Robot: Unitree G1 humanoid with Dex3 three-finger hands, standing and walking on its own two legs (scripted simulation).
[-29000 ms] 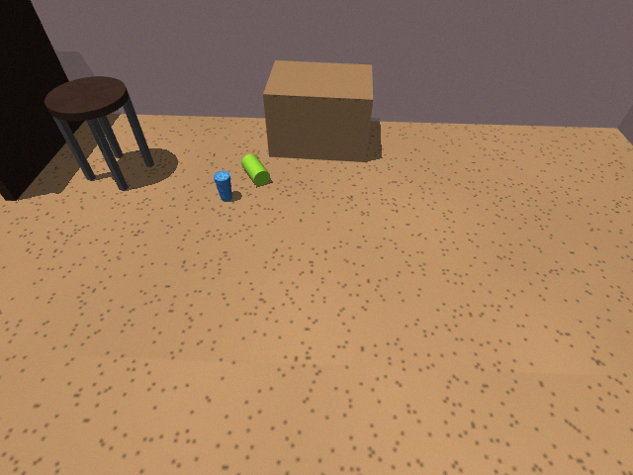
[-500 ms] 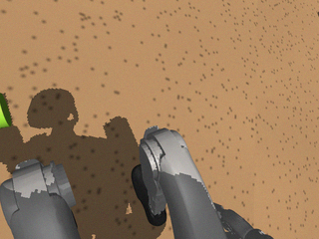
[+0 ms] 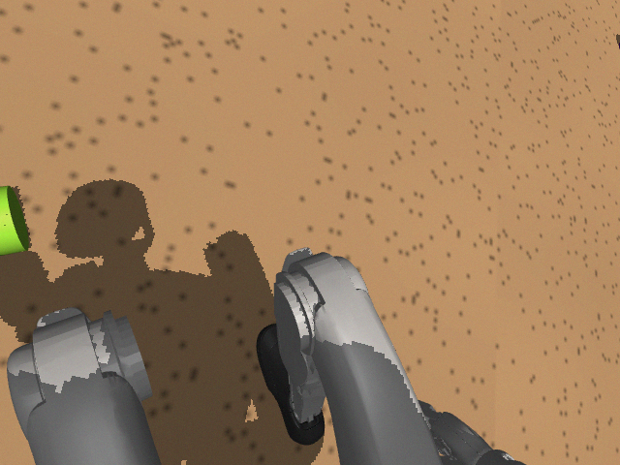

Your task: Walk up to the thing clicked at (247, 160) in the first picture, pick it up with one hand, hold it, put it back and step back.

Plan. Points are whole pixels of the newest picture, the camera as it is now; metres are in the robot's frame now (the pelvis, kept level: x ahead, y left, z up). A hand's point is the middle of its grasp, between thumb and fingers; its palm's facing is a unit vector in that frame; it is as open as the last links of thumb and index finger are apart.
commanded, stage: withdraw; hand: left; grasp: from above
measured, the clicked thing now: out of the picture +0.44 +0.32 -0.26
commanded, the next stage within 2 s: home in 0.78 s
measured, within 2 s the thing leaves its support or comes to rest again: neither
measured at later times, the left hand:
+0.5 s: hand out of the picture +0.38 +0.33 -0.06, palm faces -0.52 -0.18 -0.84, open 14.1 cm
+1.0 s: hand out of the picture +0.44 +0.35 -0.11, palm faces -0.28 -0.07 -0.96, open 13.6 cm
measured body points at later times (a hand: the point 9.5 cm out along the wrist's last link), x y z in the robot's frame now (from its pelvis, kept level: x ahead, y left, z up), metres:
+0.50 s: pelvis -0.01 -0.01 +0.08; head +0.19 +0.06 +0.47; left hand +0.41 +0.34 -0.01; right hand +0.12 -0.27 -0.04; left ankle +0.06 +0.13 -0.27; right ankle +0.11 -0.12 -0.27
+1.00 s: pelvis -0.01 +0.00 +0.03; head +0.21 +0.09 +0.41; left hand +0.45 +0.35 -0.05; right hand +0.07 -0.26 -0.08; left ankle +0.06 +0.13 -0.27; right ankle +0.11 -0.12 -0.27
